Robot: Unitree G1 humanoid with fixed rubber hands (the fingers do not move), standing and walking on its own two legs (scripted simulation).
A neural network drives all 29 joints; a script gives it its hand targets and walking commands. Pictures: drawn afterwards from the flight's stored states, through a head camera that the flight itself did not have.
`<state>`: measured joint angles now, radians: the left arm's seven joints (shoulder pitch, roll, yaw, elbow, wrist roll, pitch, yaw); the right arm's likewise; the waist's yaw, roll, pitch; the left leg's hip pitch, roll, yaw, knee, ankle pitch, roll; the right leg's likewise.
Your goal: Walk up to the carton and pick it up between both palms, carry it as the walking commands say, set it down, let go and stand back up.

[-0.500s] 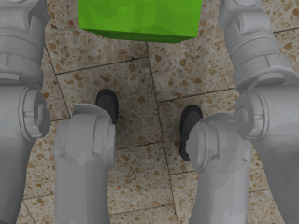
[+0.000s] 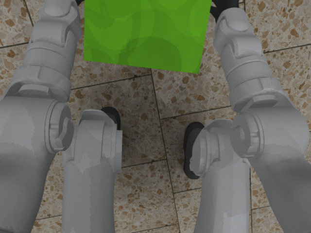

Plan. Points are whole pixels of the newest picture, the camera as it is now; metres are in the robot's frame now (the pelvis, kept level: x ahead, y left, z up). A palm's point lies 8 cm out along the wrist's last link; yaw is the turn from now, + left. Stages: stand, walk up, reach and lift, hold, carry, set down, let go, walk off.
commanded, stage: reach and lift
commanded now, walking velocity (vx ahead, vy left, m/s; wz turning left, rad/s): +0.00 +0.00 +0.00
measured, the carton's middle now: (146, 17) +0.51 +0.07 -0.25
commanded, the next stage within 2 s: none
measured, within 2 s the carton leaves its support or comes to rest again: leaves its support in 0.04 s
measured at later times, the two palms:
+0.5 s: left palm out of the picture +0.53 +0.22 -0.19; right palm out of the picture +0.56 -0.08 -0.19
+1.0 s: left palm out of the picture +0.53 +0.21 -0.11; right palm out of the picture +0.55 -0.08 -0.11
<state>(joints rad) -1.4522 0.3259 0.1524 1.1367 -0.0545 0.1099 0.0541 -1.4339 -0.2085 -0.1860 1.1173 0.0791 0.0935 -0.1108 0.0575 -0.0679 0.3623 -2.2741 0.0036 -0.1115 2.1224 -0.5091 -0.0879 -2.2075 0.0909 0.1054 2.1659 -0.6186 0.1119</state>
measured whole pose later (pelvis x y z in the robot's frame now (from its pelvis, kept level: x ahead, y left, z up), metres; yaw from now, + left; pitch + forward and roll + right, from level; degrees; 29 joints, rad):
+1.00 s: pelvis -0.04 +0.01 +0.03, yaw +1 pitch +31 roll -2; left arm -1.60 0.26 0.33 0.92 0.11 0.34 0.07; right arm -1.57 -0.21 -0.38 0.88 -0.10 0.33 -0.11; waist 0.06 -0.03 0.49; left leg -2.15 -0.05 -0.12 2.00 -0.40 -0.08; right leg -2.08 0.11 0.12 2.05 -0.53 0.09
